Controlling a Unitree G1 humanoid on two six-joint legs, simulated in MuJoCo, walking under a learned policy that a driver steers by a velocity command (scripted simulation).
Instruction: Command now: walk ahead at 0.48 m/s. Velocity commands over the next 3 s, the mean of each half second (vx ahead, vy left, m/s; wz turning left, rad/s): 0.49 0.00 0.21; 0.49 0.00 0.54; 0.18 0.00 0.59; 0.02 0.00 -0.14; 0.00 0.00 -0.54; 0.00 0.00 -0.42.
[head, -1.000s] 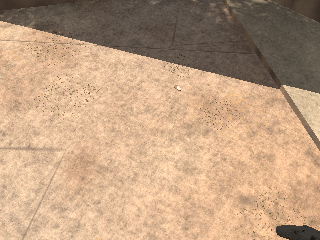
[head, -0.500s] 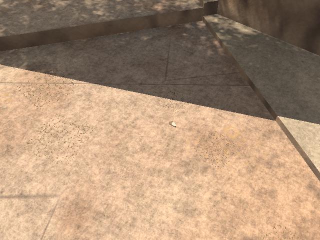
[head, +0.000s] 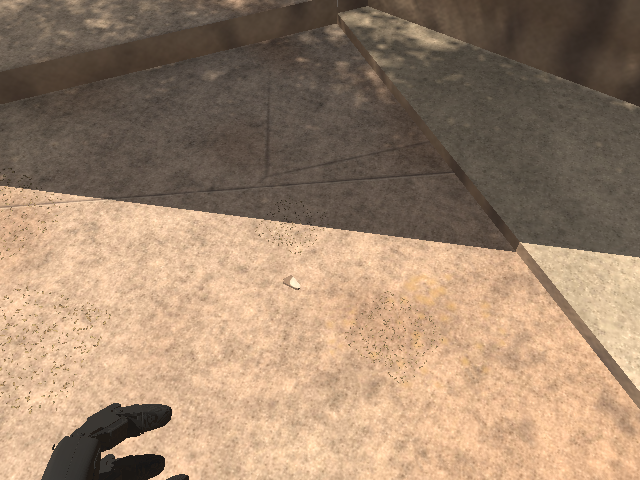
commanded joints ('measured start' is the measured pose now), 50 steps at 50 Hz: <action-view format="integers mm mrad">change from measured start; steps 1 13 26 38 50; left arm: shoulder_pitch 432 229 288 168 51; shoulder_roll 308 151 238 130 178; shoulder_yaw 106 59 85 40 64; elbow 44 122 196 65 21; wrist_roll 24 30 2 33 22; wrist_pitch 7 -34 42 -16 -49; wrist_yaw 23 29 65 45 27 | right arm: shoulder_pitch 60 -214 -350 -196 -113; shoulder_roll -32 -59 -86 -135 -132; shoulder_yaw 9 -16 -32 -61 -71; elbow -102 -150 -282 -288 -256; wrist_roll -21 -1 -1 -7 4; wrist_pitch -21 -8 -17 -25 14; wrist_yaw -1 4 68 6 -23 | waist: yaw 199 89 95 109 103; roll -160 -43 -73 41 132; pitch -380 16 -34 -53 -55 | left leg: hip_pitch -614 -790 -635 -319 -236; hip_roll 14 141 -10 148 93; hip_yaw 7 -122 78 -315 -401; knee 783 615 257 -124 150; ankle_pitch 438 419 299 585 526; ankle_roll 25 -18 99 301 142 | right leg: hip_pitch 925 328 653 -108 177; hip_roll -312 -208 -263 -91 13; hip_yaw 481 110 -126 80 85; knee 14 -414 -83 470 -81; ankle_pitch -201 -21 657 -209 23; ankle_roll -236 -170 -59 113 45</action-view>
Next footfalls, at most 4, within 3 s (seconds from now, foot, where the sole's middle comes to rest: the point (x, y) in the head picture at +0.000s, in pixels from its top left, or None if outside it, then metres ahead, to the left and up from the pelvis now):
0.56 left None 0.46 0.15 -0.76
1.02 right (280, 329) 0.80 0.05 -0.76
1.50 left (172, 382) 0.69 0.29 -0.76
1.92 right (262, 329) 0.80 0.09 -0.76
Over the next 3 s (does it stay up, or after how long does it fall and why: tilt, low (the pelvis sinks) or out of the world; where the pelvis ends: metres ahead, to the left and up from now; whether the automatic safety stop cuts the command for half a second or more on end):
stays up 0.73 0.12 0.02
